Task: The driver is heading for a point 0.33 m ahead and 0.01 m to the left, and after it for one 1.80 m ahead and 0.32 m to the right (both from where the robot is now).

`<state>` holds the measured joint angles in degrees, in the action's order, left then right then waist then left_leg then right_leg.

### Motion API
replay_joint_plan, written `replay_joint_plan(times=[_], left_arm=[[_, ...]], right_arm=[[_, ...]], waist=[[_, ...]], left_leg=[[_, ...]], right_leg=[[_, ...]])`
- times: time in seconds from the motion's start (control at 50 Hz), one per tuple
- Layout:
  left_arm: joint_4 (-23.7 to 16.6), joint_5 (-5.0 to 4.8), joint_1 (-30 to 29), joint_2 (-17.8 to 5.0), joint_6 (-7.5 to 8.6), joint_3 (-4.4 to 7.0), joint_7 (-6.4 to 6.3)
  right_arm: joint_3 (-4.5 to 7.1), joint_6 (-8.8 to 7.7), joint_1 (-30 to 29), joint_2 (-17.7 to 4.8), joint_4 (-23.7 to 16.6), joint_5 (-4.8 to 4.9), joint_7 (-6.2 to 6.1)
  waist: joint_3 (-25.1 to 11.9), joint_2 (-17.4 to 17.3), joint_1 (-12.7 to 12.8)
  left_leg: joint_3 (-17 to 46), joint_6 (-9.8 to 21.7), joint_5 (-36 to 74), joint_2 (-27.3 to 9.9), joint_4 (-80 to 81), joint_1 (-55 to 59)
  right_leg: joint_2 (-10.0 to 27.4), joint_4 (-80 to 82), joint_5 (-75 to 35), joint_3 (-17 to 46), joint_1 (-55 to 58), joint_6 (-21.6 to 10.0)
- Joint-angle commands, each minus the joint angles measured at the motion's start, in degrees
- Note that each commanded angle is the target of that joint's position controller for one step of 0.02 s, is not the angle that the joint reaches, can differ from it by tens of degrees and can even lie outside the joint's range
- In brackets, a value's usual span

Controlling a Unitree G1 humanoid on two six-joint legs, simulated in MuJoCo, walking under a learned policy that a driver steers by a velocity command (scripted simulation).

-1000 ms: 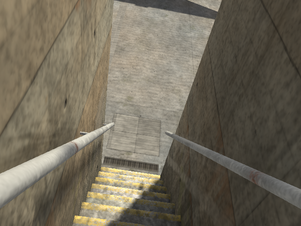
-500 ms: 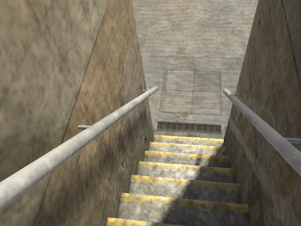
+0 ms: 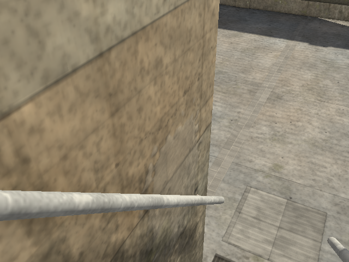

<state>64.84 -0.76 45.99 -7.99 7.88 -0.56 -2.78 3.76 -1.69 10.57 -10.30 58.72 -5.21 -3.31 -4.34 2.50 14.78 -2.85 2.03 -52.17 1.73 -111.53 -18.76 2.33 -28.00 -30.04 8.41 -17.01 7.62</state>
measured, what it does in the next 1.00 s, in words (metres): goes down: left foot 0.29 m lower, then right foot 0.38 m lower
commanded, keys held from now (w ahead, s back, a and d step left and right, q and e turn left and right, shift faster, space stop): w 0.86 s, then no key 0.14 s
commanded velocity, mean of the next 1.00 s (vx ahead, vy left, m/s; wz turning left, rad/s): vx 0.48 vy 0.00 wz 0.00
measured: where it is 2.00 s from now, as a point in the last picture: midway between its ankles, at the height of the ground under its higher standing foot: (249, 253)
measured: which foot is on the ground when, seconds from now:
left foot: up 0.00-0.04, down 0.06-0.18, up 0.20-0.96, down 0.98-1.00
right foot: up 0.00-0.20, down 0.22-0.44, up 0.46-0.76, down 0.78-0.94, up 0.96-1.00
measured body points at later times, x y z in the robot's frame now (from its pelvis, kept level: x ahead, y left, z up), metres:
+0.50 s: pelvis +0.57 -0.10 -0.50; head +0.63 -0.13 -0.05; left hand +0.36 +0.15 -0.56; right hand +0.67 -0.34 -0.66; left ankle +0.60 -0.01 -1.19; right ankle +0.40 -0.12 -1.04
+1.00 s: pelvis +1.21 -0.16 -1.30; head +1.20 -0.18 -0.85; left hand +1.14 +0.03 -1.45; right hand +1.33 -0.39 -1.44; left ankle +1.28 -0.14 -1.99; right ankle +1.06 -0.30 -1.71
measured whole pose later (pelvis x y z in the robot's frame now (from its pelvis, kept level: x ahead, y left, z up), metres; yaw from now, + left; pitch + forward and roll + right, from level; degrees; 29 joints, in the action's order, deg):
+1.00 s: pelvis +1.21 -0.16 -1.30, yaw -1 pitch -5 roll -5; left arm 64.4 1.4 27.1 -3.7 7.1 0.0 -0.1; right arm 1.5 -8.9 10.1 -12.5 54.0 -3.1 2.3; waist 2.5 -7.7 1.3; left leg -5.2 4.1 9.4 0.6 -50.3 -25.9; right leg -8.6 -117.1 49.7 1.1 -22.4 1.1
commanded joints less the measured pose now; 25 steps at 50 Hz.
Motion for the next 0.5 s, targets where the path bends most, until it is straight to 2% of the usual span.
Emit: replay_joint_plan(times=[0.02,0.04,0.06,0.08,0.1,0.12,0.14,0.16,0.18,0.2,0.22,0.24,0.26,0.28,0.3,0.32,0.34,0.36,0.38,0.4,0.42,0.44,0.46,0.48,0.5], left_arm=[[2.11,2.36,14.45,-3.5,-1.43,-0.91,0.78],[-0.49,4.99,10.21,-3.03,-4.07,-1.41,-0.02],[-3.23,3.39,-3.74,-4.14,-5.33,-0.33,-0.34],[-15.43,-1.8,-26.38,-2.49,-4.14,-1.54,-1.51],[-27.25,1.24,-52.81,-9.18,-3.37,0.3,-1.84],[-23.28,-2.26,-41.54,-9.56,-1.2,0.77,-2.61],[-11.04,-5.78,-16.76,-1.18,1.41,-2.39,-2.66],[0.64,-5.28,0.9,4.41,1.63,-3.51,-4.04],[6.97,-1.33,17.02,5.88,0.25,-3.43,-4.08],[9.31,0.19,28.21,-0.11,-2.4,-1.68,-3.4],[10.15,3.29,29.1,-7.52,-4.43,1.22,-3.07],[8.68,6.29,19.08,-11.37,-5.23,0.65,-3.92],[8.67,6.02,13.42,-14.57,-4.06,2.62,-4.2],[6.85,3.8,11.59,-12.28,-2.68,1.56,-3.99],[7.11,3.15,14.54,-14.69,-1.84,2.24,-5.08],[9.72,2.21,15.28,-11.89,-1.68,1.13,-5.96],[11.98,2.96,21.61,-12.96,-0.2,1.57,-7.01],[12.26,3.3,15.43,-13.37,-0.09,2.11,-7.11],[9.62,1.42,9.31,-12.27,0.73,2.84,-7.04],[7.18,1.54,-0.44,-13.9,-0.77,3.3,-7.16],[5.7,2.71,-7.92,-14.49,-0.5,2.76,-5.62],[9.89,3.4,0.36,-8.54,1.44,2.78,-4.46],[7.93,2.67,-12.65,-9.17,1.44,2.22,-3.26],[1.31,1.5,-26.52,-11.15,1.5,3.45,-3.21],[-0.13,1.14,-32.24,-12.66,1.27,3.41,-3.21]], right_arm=[[-1.3,-1.41,-13.83,-4.16,-5.83,2.93,1.5],[-1.92,0.16,-4.11,-3.53,-4.13,3.86,3.24],[-2.08,1.45,24.81,1.24,4.52,2.71,3.18],[-2.58,0.72,24.9,-3.65,-2.29,2.92,2.09],[-2.49,0.04,21.35,-8.15,-3.75,5.2,0.54],[-5.58,-1.76,2.37,0.04,-4.69,6.18,-0.01],[-7.09,-4.5,-8.2,3.87,-8.66,7.66,-1.2],[-6.29,-7.66,-9.89,4.07,-8.26,7.8,-1.81],[-4.49,-10.87,-15.86,-1.0,-11.68,7.87,-2.99],[-3.04,-9.23,-20.79,-5.77,-8.89,3.18,-3.32],[-3.74,-7.35,-17.08,-3.27,-8.65,4.66,-1.57],[-5.22,-5.37,-2.11,6.25,-11.18,4.21,0.9],[-4.02,-4.28,10.41,3.99,-8.03,3.63,1.36],[-3.96,-4.65,1.95,-0.12,-6.42,1.71,0.85],[-2.88,-4.95,-7.64,-3.24,-5.86,-1.47,0.04],[-1.89,-4.39,-8.47,-4.19,-5.16,-3.94,0.21],[-0.98,-4.84,-13.21,-6.6,-6.95,-4.47,0.17],[-2.1,-4.57,-9.02,-2.79,-5.37,-1.08,0.96],[-3.11,-4.53,-11.73,-5.23,-5.21,-0.03,0.12],[-3.26,-3.69,-11.95,-2.96,-2.83,2.4,0.54],[-2.78,-1.35,5.5,-4.28,4.18,0.55,-0.11],[-2.15,-2.54,9.42,-6.93,6.74,-1.41,-0.74],[-3.16,-2.48,19.21,-3.62,8.67,-0.93,-1.1],[-3.64,-4.56,21.37,-3.9,8.19,5.06,0.09],[-4.63,-6.2,23.75,1.73,10.05,5.66,1.48]], waist=[[10.48,2.87,2.75],[5.05,-6.46,-6.2],[7.74,-9.18,-23.03],[16.19,-25.04,-35.79],[34.77,-31.3,-42.52],[40.65,-14.82,-21.83],[41.7,-2.54,-6.7],[39.97,2.56,-1.67],[36.89,-0.8,4.56],[18.35,-7.17,13.8],[6.08,0.7,12.4],[-0.33,7.93,-2.44],[-0.85,13.04,-7.75],[6.27,-1.35,-4.93],[10.91,-1.96,1.41],[12.88,-2.42,0.31],[8.65,-2.55,3.13],[7.35,6.46,-1.93],[12.7,-9.52,-3.23],[15.02,-8.89,-5.46],[11.36,-2.98,-12.87],[9.74,-2.86,-11.41],[9.37,-3.55,-21.78],[7.42,-19.7,-26.59],[3.96,-16.7,-28.73]], left_leg=[[-4.71,4.63,-1.87,3.78,24.84,-20.17],[-0.12,7.6,3.85,-0.1,42.06,-13.13],[-10.19,8.83,9.16,-0.59,34.16,16.31],[12.72,14.52,-0.57,-15.58,61.71,10.89],[40.04,18.08,-25.27,-18.35,82.75,-19.11],[31.28,12.74,-21.65,-9.0,72.02,-41.16],[10.85,7.67,-7.18,-1.53,46.09,-43.94],[-1.82,3.17,1.6,4.3,23.14,-42.24],[0.13,1.86,17.08,1.71,13.67,-42.38],[-5.63,4.06,5.2,7.42,8.27,-31.79],[-2.27,7.4,-1.15,8.14,-0.87,-39.77],[9.36,7.05,-2.11,8.71,-0.17,-41.38],[20.08,8.11,-1.63,0.92,0.67,-53.34],[19.17,4.67,4.54,0.75,9.2,-62.28],[15.19,2.86,0.65,2.23,7.81,-65.46],[12.09,1.53,-1.31,3.11,6.87,-59.18],[16.35,-0.37,20.58,3.46,22.7,-64.92],[14.01,-0.24,19.57,1.84,26.42,-57.01],[5.97,-3.44,42.53,6.89,48.83,-41.97],[-1.52,-5.64,41.88,7.94,55.39,-25.77],[-4.74,-3.39,33.76,9.18,42.14,-12.12],[-2.18,-2.44,47.97,8.1,48.23,-11.68],[4.01,2.9,50.33,4.62,57.97,8.42],[-4.2,0.39,82.23,3.66,83.65,24.59],[-0.59,2.45,92.1,-1.06,85.23,38.88]], right_leg=[[-5.41,6.55,2.58,-12.97,17.35,-1.84],[-4.09,-2.75,17.01,-6.44,13.18,-3.31],[-4.38,-9.55,32.53,0.05,-30.3,-2.98],[-6.65,-30.46,52.36,-4.5,-50.0,-3.88],[1.59,-31.04,48.14,0.75,-50.49,-6.77],[-0.2,-22.07,37.33,-0.61,-31.45,-3.05],[-5.97,-11.9,30.18,-2.93,-23.64,-0.69],[-5.92,-6.89,13.66,-5.39,-17.2,-1.72],[-2.72,2.0,-1.95,-5.18,0.4,-8.84],[5.52,19.11,-8.35,1.71,21.39,-12.99],[3.24,5.35,-12.64,-8.36,48.31,-12.16],[11.56,-9.21,-29.08,11.51,47.24,-22.48],[23.71,-20.11,-19.79,32.15,46.94,-30.91],[19.75,-19.37,-22.26,25.15,48.68,-27.51],[13.42,-21.41,-24.79,20.52,46.82,-19.09],[11.47,-21.51,-37.17,21.26,38.23,-11.34],[10.6,-28.18,-15.72,25.6,42.79,-9.83],[8.73,-27.53,-14.29,21.99,34.66,-8.95],[-2.27,-27.75,14.89,5.06,15.63,-6.52],[-5.0,-25.31,21.23,0.66,1.01,-6.7],[-1.89,-33.19,1.29,3.14,-6.87,-6.77],[-8.25,-49.05,20.93,0.49,-7.91,-3.55],[-10.15,-64.52,42.04,-3.99,-31.02,-2.34],[-13.13,-63.46,70.22,-15.51,-37.98,-4.84],[-9.8,-70.86,89.86,-14.4,-46.42,-5.95]])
